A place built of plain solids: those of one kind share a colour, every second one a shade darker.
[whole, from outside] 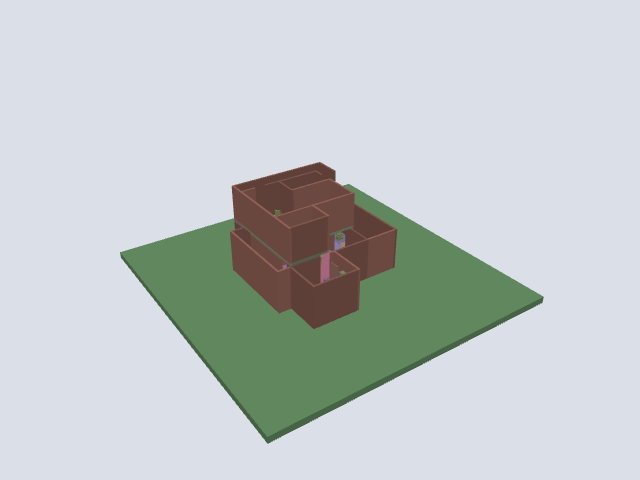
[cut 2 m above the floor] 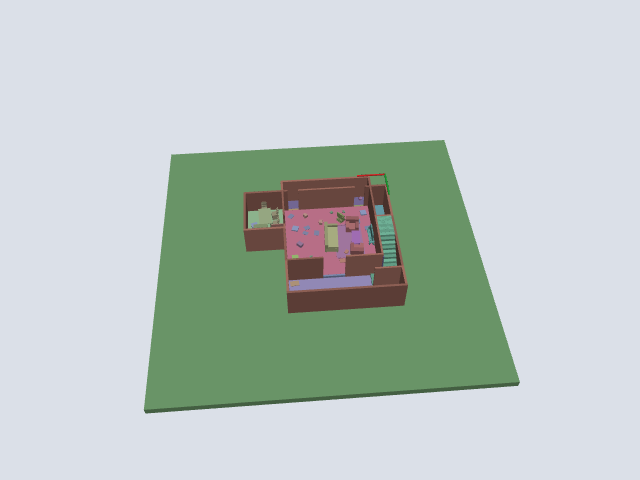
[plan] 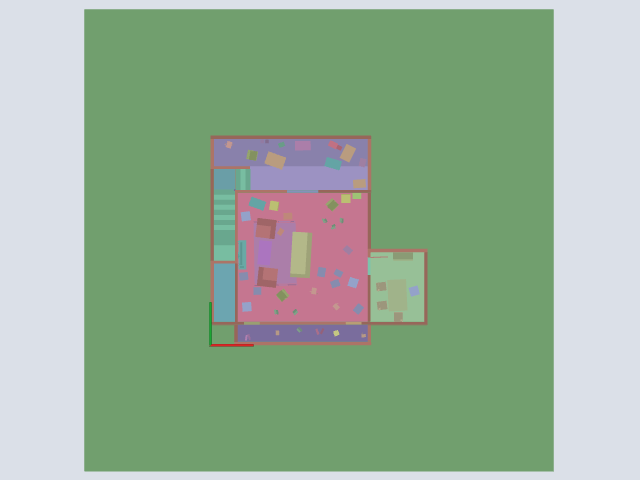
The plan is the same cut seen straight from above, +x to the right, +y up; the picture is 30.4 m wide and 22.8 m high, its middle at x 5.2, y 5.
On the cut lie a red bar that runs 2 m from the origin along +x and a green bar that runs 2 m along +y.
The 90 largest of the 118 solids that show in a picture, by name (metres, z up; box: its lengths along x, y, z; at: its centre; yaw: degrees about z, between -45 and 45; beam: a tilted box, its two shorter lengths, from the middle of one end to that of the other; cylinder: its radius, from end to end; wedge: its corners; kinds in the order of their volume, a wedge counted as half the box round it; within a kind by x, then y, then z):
{
 "under_1": {"box": [22.31, 21.96, 0.5], "at": [5.16, 4.98, -0.33]},
 "wall_1": {"box": [0.16, 2.77, 3.45], "at": [0.08, 2.5, 1.43]},
 "wall_2": {"box": [0.16, 7.26, 2.56], "at": [0.08, 4.74, 4.73]},
 "wall_3": {"box": [0.16, 4.36, 3.45], "at": [0.08, 6.19, 1.43]},
 "wall_4": {"box": [0.16, 1.3, 3.45], "at": [0.08, 9.15, 1.43]},
 "wall_5": {"box": [1.29, 0.13, 3.45], "at": [0.65, 3.94, 1.43]},
 "wall_6": {"box": [1.59, 0.13, 3.45], "at": [0.8, 1.04, 1.43]},
 "wall_7": {"box": [1.88, 0.13, 3.45], "at": [0.94, 8.44, 1.43]},
 "wall_8": {"box": [2.04, 0.16, 2.56], "at": [1.02, 8.45, 4.73]},
 "wall_9": {"box": [0.16, 0.79, 3.45], "at": [1.21, 0.56, 1.43]},
 "wall_10": {"box": [0.13, 1.05, 2.56], "at": [1.23, 1.64, 4.73]},
 "wall_11": {"box": [0.13, 2.77, 3.45], "at": [1.23, 2.5, 1.43]},
 "wall_12": {"box": [0.13, 1.05, 2.56], "at": [1.23, 3.48, 4.73]},
 "wall_13": {"box": [0.13, 3.23, 3.45], "at": [1.23, 5.62, 1.43]},
 "wall_14": {"box": [0.16, 3.04, 2.56], "at": [1.24, 5.69, 4.73]},
 "wall_15": {"box": [0.88, 0.16, 2.56], "at": [1.6, 7.29, 4.73]},
 "wall_16": {"box": [1.9, 0.16, 2.56], "at": [2.11, 4.09, 4.73]},
 "wall_17": {"box": [2.47, 0.13, 3.45], "at": [2.4, 7.3, 1.43]},
 "wall_18": {"box": [0.16, 3.07, 2.56], "at": [2.98, 5.71, 4.73]},
 "wall_19": {"box": [7.63, 0.16, 2.56], "at": [3.81, 1.03, 4.73]},
 "wall_20": {"box": [7.63, 0.16, 3.45], "at": [3.81, 9.88, 1.43]},
 "wall_21": {"box": [6.5, 0.16, 3.45], "at": [4.38, 0.08, 1.43]},
 "wall_22": {"box": [4.08, 0.13, 3.45], "at": [4.38, 1.04, 1.43]},
 "wall_23": {"box": [2.96, 0.16, 2.56], "at": [4.38, 7.32, 4.73]},
 "wall_24": {"box": [0.13, 2.77, 2.56], "at": [5.76, 2.5, 4.73]},
 "wall_25": {"box": [0.16, 3.2, 2.56], "at": [5.78, 5.64, 4.73]},
 "wall_26": {"box": [2.51, 0.13, 3.45], "at": [6.38, 7.3, 1.43]},
 "wall_27": {"box": [1.93, 0.16, 2.56], "at": [6.67, 3.96, 4.73]},
 "wall_28": {"box": [0.13, 2.23, 3.45], "at": [7.54, 2.23, 1.43]},
 "wall_29": {"box": [0.13, 0.25, 3.45], "at": [7.54, 4.29, 1.43]},
 "wall_30": {"box": [0.16, 0.79, 3.45], "at": [7.55, 0.56, 1.43]},
 "wall_31": {"box": [0.16, 2.77, 2.56], "at": [7.55, 2.5, 4.73]},
 "wall_32": {"box": [0.16, 2.66, 3.45], "at": [7.55, 5.91, 1.43]},
 "wall_33": {"box": [0.16, 2.43, 3.45], "at": [7.55, 8.59, 1.43]},
 "wall_34": {"box": [3.14, 0.13, 3.45], "at": [8.74, 1.04, 1.43]},
 "wall_35": {"box": [2.84, 0.031, 3.45], "at": [8.89, 0.96, 1.43]},
 "wall_36": {"box": [2.84, 0.16, 3.45], "at": [8.89, 4.5, 1.43]},
 "wall_37": {"box": [0.16, 3.31, 3.45], "at": [10.23, 2.77, 1.43]},
 "stair_1": {"box": [1.0, 0.26, 3.57], "at": [0.66, 4.14, 1.48]},
 "stair_2": {"box": [1.0, 0.74, 3.21], "at": [0.66, 4.38, 1.3]},
 "stair_3": {"box": [1.0, 1.22, 2.84], "at": [0.66, 4.62, 1.12]},
 "stair_4": {"box": [1.0, 1.46, 2.66], "at": [0.66, 4.74, 1.03]},
 "stair_5": {"box": [1.0, 1.7, 2.48], "at": [0.66, 4.86, 0.94]},
 "stair_6": {"box": [1.0, 1.94, 2.3], "at": [0.66, 4.98, 0.85]},
 "stair_7": {"box": [1.0, 2.18, 2.12], "at": [0.66, 5.1, 0.76]},
 "stair_8": {"box": [1.0, 2.42, 1.93], "at": [0.66, 5.22, 0.67]},
 "stair_9": {"box": [1.0, 2.66, 1.75], "at": [0.66, 5.34, 0.58]},
 "stair_10": {"box": [1.0, 2.9, 1.57], "at": [0.66, 5.46, 0.49]},
 "stair_11": {"box": [1.0, 3.14, 1.39], "at": [0.66, 5.58, 0.39]},
 "stair_12": {"box": [1.0, 3.38, 1.21], "at": [0.66, 5.7, 0.3]},
 "stair_13": {"box": [0.26, 1.0, 0.84], "at": [1.29, 7.87, 0.12]},
 "stair_14": {"box": [0.5, 1.0, 0.66], "at": [1.41, 7.87, 0.03]},
 "stair_15": {"box": [0.74, 1.0, 0.48], "at": [1.53, 7.87, -0.06]},
 "floor_assembly_hall_1": {"box": [6.18, 6.13, 0.69], "at": [4.38, 4.17, -0.16]},
 "floor_porch_gokhang_1": {"box": [7.31, 1.3, 0.5], "at": [3.81, 9.15, -0.25]},
 "floor_porch_gokhang_2": {"box": [5.59, 1.13, 0.5], "at": [4.67, 7.93, -0.25]},
 "floor_protector_chapel_1": {"box": [2.55, 3.31, 0.85], "at": [8.88, 2.77, -0.08]},
 "floor_kora_passage_1": {"box": [6.18, 0.82, 0.69], "at": [4.38, 0.57, -0.16]},
 "floor_lama_store_1": {"box": [1.0, 2.77, 0.69], "at": [0.66, 2.5, -0.16]},
 "stair_landing_1": {"box": [1.0, 1.0, 1.03], "at": [0.66, 7.87, 0.21]},
 "armchair_club_1": {"box": [0.24, 0.87, 0.18], "at": [2.3, 5.57, 0.7], "yaw": -6.9},
 "armchair_club_2": {"box": [0.24, 0.87, 0.18], "at": [2.37, 3.29, 0.7], "yaw": -6.4},
 "armchair_club_3": {"box": [0.92, 0.9, 0.35], "at": [2.64, 5.54, 0.43], "yaw": -6.9},
 "armchair_club_4": {"box": [0.92, 0.33, 0.38], "at": [2.67, 2.94, 0.8], "yaw": -6.4},
 "armchair_club_5": {"box": [0.92, 0.33, 0.38], "at": [2.67, 5.83, 0.8], "yaw": -6.9},
 "armchair_club_6": {"box": [0.92, 0.9, 0.35], "at": [2.7, 3.23, 0.43], "yaw": -6.4},
 "armchair_club_7": {"box": [0.24, 0.87, 0.18], "at": [2.97, 5.48, 0.7], "yaw": -6.9},
 "armchair_club_8": {"box": [0.24, 0.87, 0.18], "at": [3.04, 3.21, 0.7], "yaw": -6.4},
 "sofa_1": {"box": [0.93, 2.16, 0.34], "at": [4.3, 4.29, 0.47], "yaw": -3.3},
 "sofa_2": {"box": [0.23, 2.16, 0.39], "at": [4.66, 4.27, 0.83], "yaw": -3.3},
 "china_cabinet_1": {"box": [0.95, 0.4, 0.83], "at": [9.15, 4.21, 0.76]},
 "china_cabinet_2": {"box": [0.95, 0.33, 1.07], "at": [9.15, 4.25, 1.71]},
 "rug_1": {"box": [2.0, 2.9, 0.08], "at": [3.07, 4.36, 0.16], "yaw": 1.0},
 "wall_foot_1": {"box": [7.63, 0.16, 0.17], "at": [3.81, 1.03, 3.38]},
 "wall_foot_2": {"box": [0.16, 3.2, 0.17], "at": [5.78, 5.64, 3.38]},
 "wall_foot_3": {"box": [0.16, 2.77, 0.17], "at": [7.55, 2.5, 3.38]},
 "wall_band_1": {"box": [4.08, 0.13, 0.31], "at": [4.38, 1.04, 3.29]},
 "wall_band_2": {"box": [0.13, 2.23, 0.31], "at": [7.54, 2.23, 3.29]},
 "stacking_chair_1": {"box": [0.42, 0.44, 0.67], "at": [3.02, 6.63, 0.52], "yaw": -8.5},
 "stacking_chair_2": {"box": [0.44, 0.42, 0.67], "at": [6.43, 6.97, 0.52]},
 "billy_1": {"box": [0.42, 0.28, 2.02], "at": [6.95, 7.09, 1.2]},
 "floor_gap_main_door_1": {"box": [1.49, 0.13, 0.69], "at": [4.38, 7.3, -0.16]},
 "leaf_chapel_door_1": {"box": [0.83, 0.05, 2.11], "at": [8.01, 4.18, 1.4], "yaw": 2.0},
 "doormat_1": {"box": [0.9, 0.61, 0.08], "at": [3.08, 8.78, -0.01], "yaw": -19.6},
 "doormat_2": {"box": [0.51, 0.75, 0.08], "at": [6.53, 9.12, -0.03], "yaw": -26.1},
 "floor_gap_kora_1": {"box": [0.75, 0.13, 0.69], "at": [1.97, 1.04, -0.16]},
 "floor_gap_kora_out_1": {"box": [0.75, 0.13, 0.69], "at": [6.79, 1.04, -0.16]},
 "tv_stand_1": {"box": [0.09, 1.08, 0.63], "at": [1.46, 4.35, 0.92]},
 "dining_table_1": {"box": [0.9, 1.5, 0.031], "at": [8.88, 2.38, 1.08], "yaw": 2.7},
 "drinks_crate_1": {"box": [0.3, 0.4, 0.24], "at": [7.22, 8.68, 0.12], "yaw": -13.7}
}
